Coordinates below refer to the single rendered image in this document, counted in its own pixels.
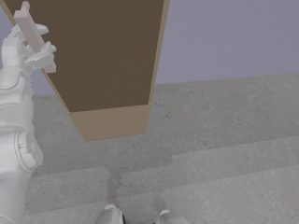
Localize robot left forearm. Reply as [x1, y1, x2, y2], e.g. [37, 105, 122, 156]
[0, 66, 35, 136]

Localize robot left hand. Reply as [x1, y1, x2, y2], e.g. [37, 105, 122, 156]
[1, 23, 57, 77]

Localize cupboard door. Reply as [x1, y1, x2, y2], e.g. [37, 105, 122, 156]
[4, 0, 164, 113]

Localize left robot upper arm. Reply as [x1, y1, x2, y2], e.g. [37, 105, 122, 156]
[0, 130, 43, 224]

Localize right robot shin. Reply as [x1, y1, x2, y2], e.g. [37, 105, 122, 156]
[160, 210, 169, 215]

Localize handle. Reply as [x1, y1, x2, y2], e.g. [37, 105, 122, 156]
[13, 1, 56, 73]

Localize right robot thigh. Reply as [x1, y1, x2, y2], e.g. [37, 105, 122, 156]
[155, 212, 190, 224]

